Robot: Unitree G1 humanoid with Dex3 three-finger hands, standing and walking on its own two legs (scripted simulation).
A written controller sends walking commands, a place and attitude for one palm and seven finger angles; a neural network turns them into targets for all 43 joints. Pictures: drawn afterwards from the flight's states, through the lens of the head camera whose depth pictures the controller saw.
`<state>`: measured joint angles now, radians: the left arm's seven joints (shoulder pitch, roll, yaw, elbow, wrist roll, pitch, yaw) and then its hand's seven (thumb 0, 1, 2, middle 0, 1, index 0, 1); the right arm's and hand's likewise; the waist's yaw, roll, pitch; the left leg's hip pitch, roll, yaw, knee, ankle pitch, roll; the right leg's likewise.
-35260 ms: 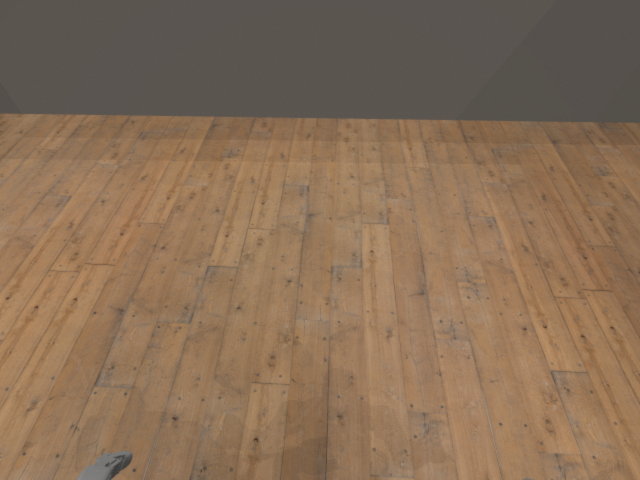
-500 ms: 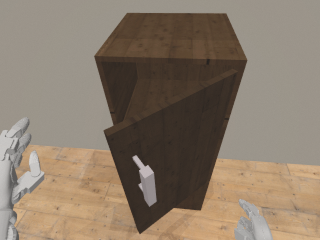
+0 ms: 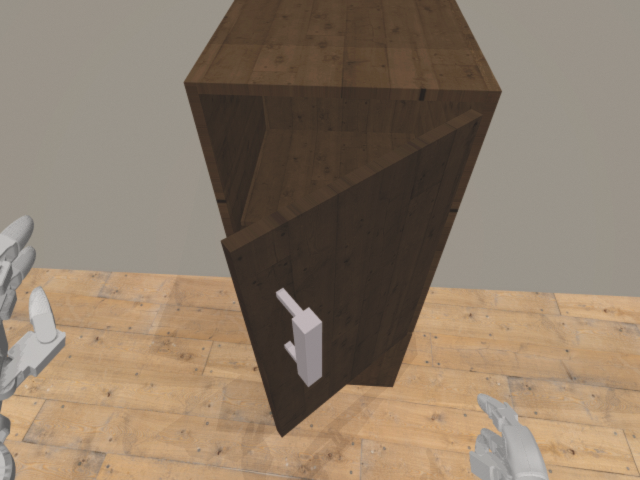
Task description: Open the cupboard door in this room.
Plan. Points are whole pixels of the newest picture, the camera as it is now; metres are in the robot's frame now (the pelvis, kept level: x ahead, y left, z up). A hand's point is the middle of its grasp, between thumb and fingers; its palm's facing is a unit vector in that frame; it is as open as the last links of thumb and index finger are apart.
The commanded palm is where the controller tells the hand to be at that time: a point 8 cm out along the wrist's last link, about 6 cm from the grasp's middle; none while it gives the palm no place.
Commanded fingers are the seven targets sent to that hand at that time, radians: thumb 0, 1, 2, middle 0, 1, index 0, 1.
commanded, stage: step back with the hand held close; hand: left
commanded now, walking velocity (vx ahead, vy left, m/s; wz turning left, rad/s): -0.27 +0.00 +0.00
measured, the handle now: (298, 338) +0.28 +0.05 +0.04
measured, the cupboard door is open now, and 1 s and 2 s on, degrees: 42 42 42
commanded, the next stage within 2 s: stop stepping back and stand still in 0.90 s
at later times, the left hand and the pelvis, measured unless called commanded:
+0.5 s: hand (6, 418) +0.14 +0.27 +0.15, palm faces +0.42 -0.81 -0.41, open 7.4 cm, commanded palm +0.06 +0.32 +0.17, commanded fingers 0.00 0.90 0.90 -0.20 -0.30 -0.20 -0.30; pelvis -0.07 +0.01 -0.02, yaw +2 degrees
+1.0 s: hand out of the picture +0.06 +0.25 +0.16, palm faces +0.27 -0.83 -0.49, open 7.4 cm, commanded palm -0.03 +0.31 +0.17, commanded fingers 0.00 0.90 0.90 -0.20 -0.30 -0.20 -0.30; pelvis -0.18 +0.01 -0.02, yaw -2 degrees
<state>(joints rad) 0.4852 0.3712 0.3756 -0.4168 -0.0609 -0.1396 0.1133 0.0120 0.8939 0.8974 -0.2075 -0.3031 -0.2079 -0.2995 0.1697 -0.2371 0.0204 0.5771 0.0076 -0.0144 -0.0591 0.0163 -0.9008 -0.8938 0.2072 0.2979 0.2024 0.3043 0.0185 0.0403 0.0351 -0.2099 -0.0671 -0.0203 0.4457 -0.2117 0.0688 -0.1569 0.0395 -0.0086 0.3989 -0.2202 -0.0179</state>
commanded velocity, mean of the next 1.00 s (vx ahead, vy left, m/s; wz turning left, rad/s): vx -0.31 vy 0.00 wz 0.00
